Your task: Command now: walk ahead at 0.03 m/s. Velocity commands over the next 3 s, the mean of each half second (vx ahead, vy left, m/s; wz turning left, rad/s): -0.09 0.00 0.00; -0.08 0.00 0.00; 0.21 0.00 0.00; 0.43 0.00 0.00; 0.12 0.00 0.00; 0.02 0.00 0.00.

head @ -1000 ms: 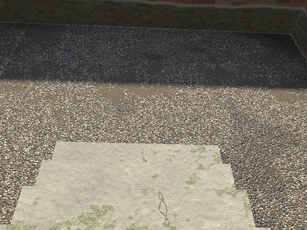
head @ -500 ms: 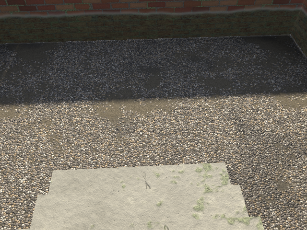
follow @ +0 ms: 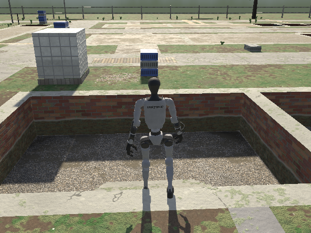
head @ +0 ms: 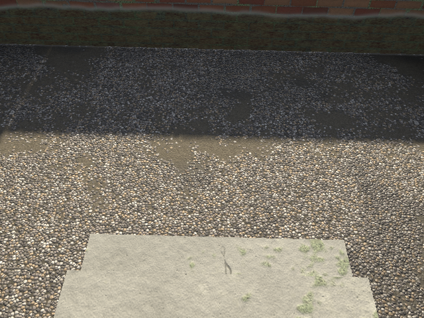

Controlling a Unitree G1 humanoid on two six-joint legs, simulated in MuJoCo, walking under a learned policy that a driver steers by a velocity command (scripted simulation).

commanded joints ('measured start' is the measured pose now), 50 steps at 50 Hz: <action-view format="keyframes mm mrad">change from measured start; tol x64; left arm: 1 120 73 19 1 -17 44 13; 50 18 56 -21 -215 -39 60 -6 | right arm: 1 422 -105 -29 132 -43 -14 0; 50 163 -44 -29 -88 -35 109 -55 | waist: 1 -119 20 -24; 50 -38 -216 36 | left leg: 1 452 49 67 -116 236 17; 3 690 293 -81 346 888 88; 7 181 350 -199 55 -63 323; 28 149 153 -167 -170 -806 223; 32 -299 124 -33 -433 -1061 81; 35 -1330 -178 -558 509 -1396 60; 42 -402 -319 -187 1452 -630 -25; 50 -507 -210 -128 1063 -769 -65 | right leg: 1 -232 12 57 267 295 -133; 25 -737 178 126 1279 174 26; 33 168 191 67 -69 -337 -271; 35 87 -230 1333 -806 -150 -372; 41 -645 -88 507 -670 215 -150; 50 166 -96 338 -807 686 -120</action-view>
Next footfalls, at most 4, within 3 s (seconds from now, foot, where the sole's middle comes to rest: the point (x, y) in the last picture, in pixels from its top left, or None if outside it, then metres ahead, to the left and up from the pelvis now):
0.02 left None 0.11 0.11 -0.84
0.66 right None -0.14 -0.10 -0.67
1.30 left None -0.18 0.06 -0.67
1.82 right None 0.18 -0.18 -0.84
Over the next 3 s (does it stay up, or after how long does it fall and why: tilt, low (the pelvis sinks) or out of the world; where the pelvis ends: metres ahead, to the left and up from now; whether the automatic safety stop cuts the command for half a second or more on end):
stays up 0.28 -0.08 -0.26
